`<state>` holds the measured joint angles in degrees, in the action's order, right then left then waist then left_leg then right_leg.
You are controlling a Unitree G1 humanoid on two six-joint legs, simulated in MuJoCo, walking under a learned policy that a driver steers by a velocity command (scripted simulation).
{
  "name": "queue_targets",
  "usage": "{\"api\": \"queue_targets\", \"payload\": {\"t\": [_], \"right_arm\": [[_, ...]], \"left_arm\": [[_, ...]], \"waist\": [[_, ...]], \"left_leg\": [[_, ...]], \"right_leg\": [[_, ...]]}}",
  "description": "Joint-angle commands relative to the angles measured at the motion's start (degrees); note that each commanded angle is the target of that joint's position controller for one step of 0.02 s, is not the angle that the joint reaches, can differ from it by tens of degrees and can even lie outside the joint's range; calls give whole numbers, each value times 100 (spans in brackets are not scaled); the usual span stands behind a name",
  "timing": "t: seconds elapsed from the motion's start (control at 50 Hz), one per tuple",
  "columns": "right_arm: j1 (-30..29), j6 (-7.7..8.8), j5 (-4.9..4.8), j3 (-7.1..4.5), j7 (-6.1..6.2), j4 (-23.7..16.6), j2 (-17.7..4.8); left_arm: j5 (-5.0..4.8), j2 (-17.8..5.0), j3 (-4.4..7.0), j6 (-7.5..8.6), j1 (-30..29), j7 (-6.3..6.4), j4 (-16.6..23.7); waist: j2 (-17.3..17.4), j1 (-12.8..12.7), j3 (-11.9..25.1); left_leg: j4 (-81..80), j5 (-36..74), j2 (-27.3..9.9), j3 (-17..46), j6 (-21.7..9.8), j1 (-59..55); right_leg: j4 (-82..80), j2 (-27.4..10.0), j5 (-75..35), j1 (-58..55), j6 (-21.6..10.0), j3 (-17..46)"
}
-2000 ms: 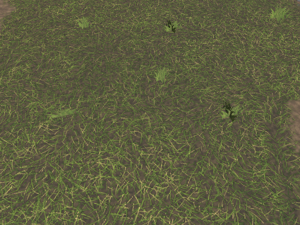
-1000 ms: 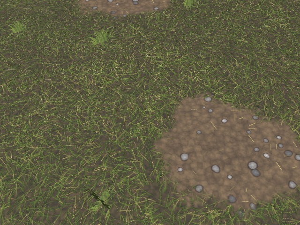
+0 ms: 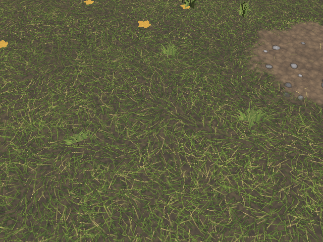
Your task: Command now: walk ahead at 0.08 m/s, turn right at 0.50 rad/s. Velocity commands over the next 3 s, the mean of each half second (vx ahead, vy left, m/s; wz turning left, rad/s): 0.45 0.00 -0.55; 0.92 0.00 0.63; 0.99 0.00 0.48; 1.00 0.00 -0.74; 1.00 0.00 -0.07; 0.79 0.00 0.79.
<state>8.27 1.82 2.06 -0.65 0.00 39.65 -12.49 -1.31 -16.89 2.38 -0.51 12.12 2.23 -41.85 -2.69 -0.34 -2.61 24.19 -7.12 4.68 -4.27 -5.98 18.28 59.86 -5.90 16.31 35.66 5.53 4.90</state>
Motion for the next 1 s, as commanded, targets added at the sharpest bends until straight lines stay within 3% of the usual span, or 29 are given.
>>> {"api": "queue_targets", "payload": {"t": [0.02, 0.1, 0.16, 0.24, 0.28, 0.3, 0.32, 0.34, 0.36, 0.4, 0.42, 0.46, 0.52, 0.58, 0.6, 0.66, 0.7, 0.72, 0.74, 0.76, 0.78, 0.8, 0.82, 0.84, 0.86, 0.88, 0.9, 0.96, 1.0], "right_arm": [[-67, -50, -52, -358, 153, -296, -1003], [-88, -153, -86, -427, 215, -236, -1070], [43, -113, -232, -568, 157, -194, -1380], [-258, 17, -392, -650, 37, -183, -1474], [-572, 17, -417, -623, 8, -196, -1256], [-759, 52, -340, -524, -25, -274, -875], [-1028, 134, -145, -348, -100, -513, -340], [-1267, 354, -299, -342, -190, -815, -518], [-1406, 517, -472, -409, -290, -795, -942], [-1073, 537, -353, -413, -361, -433, -978], [-926, 518, -309, -413, -387, -348, -985], [-887, 425, -349, -379, -438, -200, -884], [-1257, 359, -479, -288, -441, -288, -686], [-1563, 420, -477, -220, -541, -369, -560], [-1621, 447, -474, -215, -586, -396, -542], [-1406, 473, -529, -313, -619, -456, -730], [-214, 360, -587, -469, -567, -260, -1084], [1184, 250, -571, -643, -485, 123, -1473], [2775, 148, -517, -734, -360, 504, -1634], [2811, 53, -346, -649, -260, 712, -1610], [1988, 180, -170, -559, -238, 392, -1514], [2080, 208, -237, -573, -171, 206, -1157], [1735, 306, -199, -500, -189, 227, -1004], [1222, 380, -231, -444, -223, 87, -840], [818, 388, -199, -451, -194, -54, -915], [612, 374, -195, -444, -161, -144, -890], [556, 358, -274, -420, -137, -143, -840], [671, 384, -400, -431, 32, -135, -937], [992, 340, -482, -480, 88, -11, -1054]], "left_arm": [[-3, -623, 235, -81, -70, -1, 475], [31, -440, 227, -117, -182, -98, 651], [-43, -411, 230, -79, -104, -246, 710], [-72, -456, 307, -16, 365, -395, 454], [-86, -459, 380, 17, 1368, -365, -88], [-96, -744, 524, 49, 2180, -302, -407], [-30, -1238, 576, 158, 2441, -300, -292], [62, -1356, 544, 400, 2139, -395, 119], [68, -987, 451, 526, 1797, -401, 192], [36, -607, 277, 538, 1551, -359, 278], [52, -586, 231, 526, 1395, -330, 325], [148, -531, 179, 557, 1477, -260, 292], [276, -517, 148, 637, 1551, -156, 210], [221, -508, 100, 714, 1692, -56, 7], [201, -549, 95, 718, 1731, -26, -59], [237, -894, 152, 625, 1793, 129, -180], [326, -1132, 249, 506, 1482, 275, -138], [393, -1235, 293, 462, 1035, 278, -23], [368, -1365, 344, 507, 222, 227, 188], [458, 8, -20, 821, 169, -3, 426], [-100, 257, -204, 1083, 1058, -188, 826], [-159, -383, -128, 1231, 172, -258, 965], [-214, -380, -101, 1263, -28, -301, 1136], [3, -303, -105, 1202, 35, -251, 984], [117, -286, -105, 1108, 241, -240, 952], [144, -390, -67, 1000, 365, -219, 907], [171, -432, -44, 929, 352, -171, 937], [408, -274, -120, 908, -695, -102, 1383], [313, -34, -162, 919, -1247, -126, 1543]], "waist": [[715, 155, 589], [759, 235, 583], [1012, 264, 786], [942, -87, 626], [428, -571, 524], [-439, -838, 461], [-1620, -730, 3], [-1564, -709, 230], [-778, -618, 29], [-167, -406, 11], [-284, -290, -88], [-296, -314, -160], [-117, -419, -509], [-192, -462, -660], [-245, -447, -640], [-704, -173, -102], [-1102, 603, 522], [-1063, 1268, 1071], [-428, 2182, 1313], [2146, 1431, 1243], [1937, 560, 2488], [718, 1011, 1828], [-115, 415, 724], [-691, 49, 405], [-525, -271, 87], [-329, -431, -164], [-205, -506, -301], [94, -159, -567], [366, 225, -316]], "left_leg": [[-1125, 281, -2017, 1123, -1008, -713], [-1054, 359, -2207, 798, -951, -1168], [-1395, -1579, -2419, 898, -710, -1335], [-1399, -2396, -2389, 429, -280, -990], [-376, -2691, -1931, -256, 73, -315], [1446, -2227, -1467, -729, 325, 756], [3950, -2757, -886, -664, 562, 3001], [4571, -2551, -310, 357, 528, 4402], [4700, -1865, -787, 679, 369, 4920], [4345, -844, -1140, 629, 313, 4672], [3964, -407, -1211, 637, 356, 4367], [3728, 369, -1133, 499, 427, 4009], [2891, 1171, -685, 495, 407, 3471], [1788, 1893, -451, 0, 247, 2606], [1518, 1943, -351, -159, 173, 2358], [1308, 1452, 240, -728, -160, 1628], [1518, 865, 495, -865, -348, 420], [1615, 666, 422, -579, -548, -954], [852, 1051, -42, 243, -884, -2713], [1582, 1027, -726, 1589, -1225, -4337], [195, -2902, -1898, 5151, -2431, -4944], [-946, -3834, -1786, 5471, -1989, -4198], [-1309, -3456, -1760, 5177, -1777, -2862], [-1368, -2957, -1495, 4727, -1618, -1735], [-1432, -2647, -1175, 4383, -1656, -705], [-1569, -2387, -931, 3995, -1610, -57], [-1578, -2085, -749, 3588, -1525, 433], [-1557, -860, -176, 2554, -1283, 1761], [-1292, -773, 38, 2308, -971, 1928]], "right_leg": [[18, -174, -82, 79, 79, -50], [-489, -189, 133, 69, 33, -328], [-1037, -132, 306, -221, -281, -626], [-2255, 86, 474, -1383, -886, -1122], [-3229, 501, 201, -2643, -1187, -1540], [-3528, 251, 681, -3710, -1530, -680], [-3594, -845, 561, -4385, -2029, 1470], [-4820, -1483, 2010, -4766, -2757, 3775], [-5006, -1663, 1914, -4879, -2614, 3379], [-4735, -1280, 1297, -4667, -2126, 2093], [-4771, -1124, 733, -4319, -1980, 1646], [-4960, -851, -577, -4081, -1673, 752], [-5368, -496, -1488, -3431, -1207, -486], [-5732, -351, -2339, -3176, -750, -1215], [-5683, -363, -3022, -3305, -644, -1368], [-4718, -504, -7046, -4271, -356, -1580], [-3111, -684, -9311, -4478, -299, -1580], [-1604, -675, -9770, -4044, -290, -1496], [960, -225, -7902, -2686, -223, -1516], [3823, 1074, 1467, 144, -199, -913], [4649, 1064, 1645, 1646, -346, 690], [3857, 822, 947, 1614, -729, 682], [3033, 624, 540, 1566, -864, 581], [2484, 337, 306, 1026, -902, 568], [2154, 264, 204, 596, -792, 592], [1857, 119, 180, 399, -683, 524], [1435, 12, 155, 266, -577, 380], [-546, 104, -1157, -736, -235, -144], [-1831, 447, -2185, -1707, -109, -348]]}}
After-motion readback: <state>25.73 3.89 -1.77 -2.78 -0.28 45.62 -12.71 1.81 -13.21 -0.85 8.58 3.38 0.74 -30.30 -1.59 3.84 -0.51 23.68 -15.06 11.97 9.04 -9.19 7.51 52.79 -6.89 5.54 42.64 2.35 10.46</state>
